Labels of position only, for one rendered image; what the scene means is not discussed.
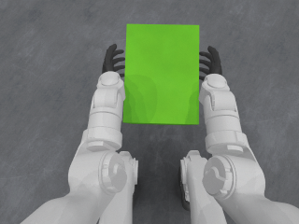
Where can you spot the robot right forearm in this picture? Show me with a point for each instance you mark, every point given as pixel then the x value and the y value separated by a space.
pixel 223 130

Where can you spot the robot left thigh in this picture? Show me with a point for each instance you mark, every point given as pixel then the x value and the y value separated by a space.
pixel 120 209

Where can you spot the robot left upper arm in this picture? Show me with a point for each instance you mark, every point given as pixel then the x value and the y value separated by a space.
pixel 94 179

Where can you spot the carton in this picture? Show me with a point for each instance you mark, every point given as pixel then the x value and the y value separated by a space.
pixel 161 76

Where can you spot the robot right hand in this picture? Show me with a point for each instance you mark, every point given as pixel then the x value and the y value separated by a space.
pixel 214 65

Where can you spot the robot right shin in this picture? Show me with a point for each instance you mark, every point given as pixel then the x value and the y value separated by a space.
pixel 186 191

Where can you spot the robot right upper arm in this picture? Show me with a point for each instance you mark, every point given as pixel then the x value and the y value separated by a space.
pixel 238 185

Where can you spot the robot left forearm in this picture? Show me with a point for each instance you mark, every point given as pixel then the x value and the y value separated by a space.
pixel 104 125

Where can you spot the robot left hand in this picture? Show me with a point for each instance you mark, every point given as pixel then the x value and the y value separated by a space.
pixel 108 64

